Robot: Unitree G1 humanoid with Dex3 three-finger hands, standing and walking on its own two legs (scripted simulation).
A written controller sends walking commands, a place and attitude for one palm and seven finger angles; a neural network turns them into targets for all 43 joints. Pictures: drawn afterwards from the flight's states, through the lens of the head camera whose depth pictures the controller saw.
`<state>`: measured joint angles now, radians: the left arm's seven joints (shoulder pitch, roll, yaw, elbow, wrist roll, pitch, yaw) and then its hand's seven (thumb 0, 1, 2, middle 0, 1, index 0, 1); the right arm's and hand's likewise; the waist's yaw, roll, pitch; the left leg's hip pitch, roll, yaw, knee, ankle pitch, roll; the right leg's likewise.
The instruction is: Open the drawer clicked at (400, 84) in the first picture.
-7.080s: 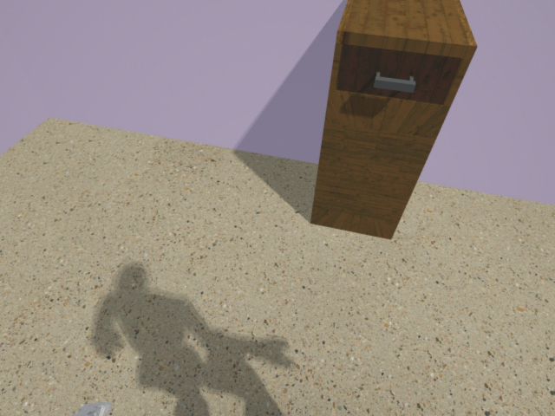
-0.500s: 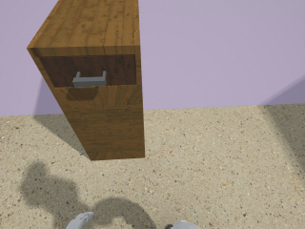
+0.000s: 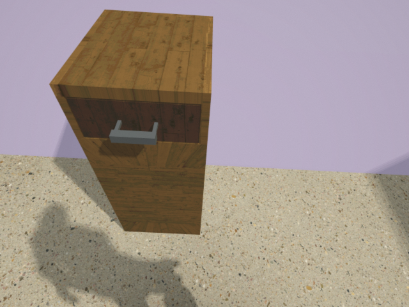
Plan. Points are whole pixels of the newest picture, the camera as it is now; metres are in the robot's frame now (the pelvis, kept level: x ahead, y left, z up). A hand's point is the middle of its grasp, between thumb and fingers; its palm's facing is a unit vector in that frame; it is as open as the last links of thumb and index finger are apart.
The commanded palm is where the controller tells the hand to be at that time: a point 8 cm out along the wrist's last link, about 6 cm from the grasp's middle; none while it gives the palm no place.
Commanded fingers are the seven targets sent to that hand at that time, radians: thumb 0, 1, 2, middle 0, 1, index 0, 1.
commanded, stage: come to a stop and stand still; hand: left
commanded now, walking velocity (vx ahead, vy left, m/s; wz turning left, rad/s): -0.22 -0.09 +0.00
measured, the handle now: (135, 131) +0.51 +0.24 +0.00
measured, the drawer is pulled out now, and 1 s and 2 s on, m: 0.00 0.00 0.00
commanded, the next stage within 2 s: look again from close up in 1.08 s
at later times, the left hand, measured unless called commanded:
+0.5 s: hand out of the picture -0.02 +0.12 -0.14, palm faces +0.07 -0.96 -0.27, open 7.3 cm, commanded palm none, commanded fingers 0.00 0.90 0.90 -0.20 -0.30 -0.20 -0.30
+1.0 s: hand out of the picture -0.08 +0.15 -0.17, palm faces +0.06 -0.98 -0.16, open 7.3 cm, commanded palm none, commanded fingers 0.00 0.90 0.90 -0.20 -0.30 -0.20 -0.30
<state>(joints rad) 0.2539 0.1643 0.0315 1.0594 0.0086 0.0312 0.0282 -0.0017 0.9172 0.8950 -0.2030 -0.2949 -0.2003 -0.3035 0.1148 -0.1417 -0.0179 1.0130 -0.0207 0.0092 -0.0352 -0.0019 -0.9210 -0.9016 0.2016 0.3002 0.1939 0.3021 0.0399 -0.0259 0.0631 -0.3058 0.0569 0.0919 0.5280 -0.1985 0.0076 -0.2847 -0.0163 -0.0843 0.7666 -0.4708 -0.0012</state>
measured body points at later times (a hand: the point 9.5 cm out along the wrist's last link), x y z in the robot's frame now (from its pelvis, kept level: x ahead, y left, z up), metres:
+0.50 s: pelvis -0.05 -0.07 +0.01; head -0.03 -0.11 +0.46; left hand -0.02 +0.17 -0.12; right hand -0.03 -0.32 -0.16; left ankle -0.09 +0.10 -0.67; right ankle -0.05 -0.15 -0.73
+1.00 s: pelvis -0.07 -0.02 +0.01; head -0.06 -0.01 +0.46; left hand -0.08 +0.20 -0.16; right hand -0.04 -0.25 -0.15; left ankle -0.10 +0.11 -0.73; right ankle -0.05 -0.15 -0.73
